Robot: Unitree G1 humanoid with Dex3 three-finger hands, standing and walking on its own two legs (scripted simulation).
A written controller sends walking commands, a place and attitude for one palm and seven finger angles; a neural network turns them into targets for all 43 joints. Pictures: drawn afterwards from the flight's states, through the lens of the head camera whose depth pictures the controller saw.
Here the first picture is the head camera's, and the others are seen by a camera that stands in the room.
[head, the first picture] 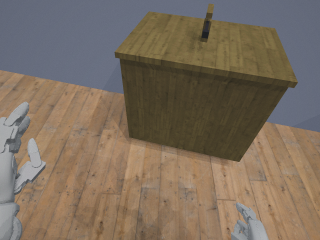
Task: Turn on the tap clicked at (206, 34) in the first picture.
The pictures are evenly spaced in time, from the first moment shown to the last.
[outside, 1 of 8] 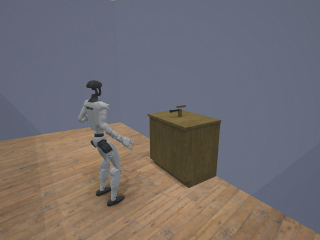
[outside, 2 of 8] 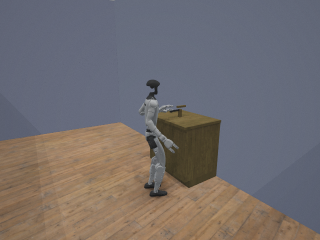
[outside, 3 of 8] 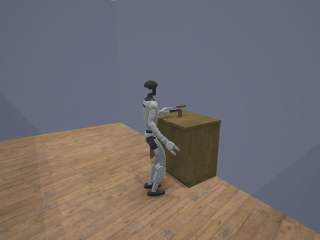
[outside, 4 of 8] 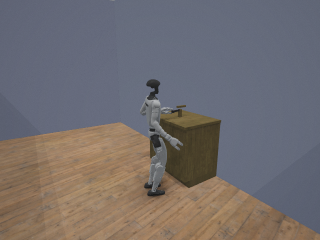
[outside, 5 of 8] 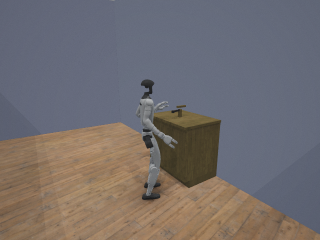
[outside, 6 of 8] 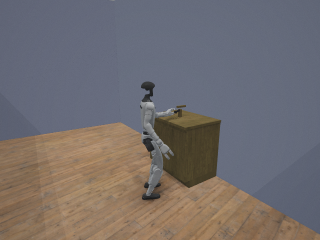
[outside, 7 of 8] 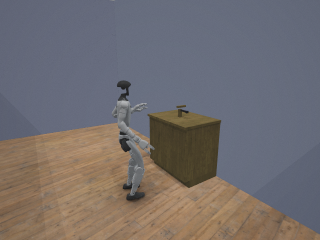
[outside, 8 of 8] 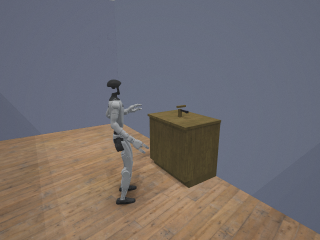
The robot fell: no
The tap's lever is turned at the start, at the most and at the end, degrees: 0 86 86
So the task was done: no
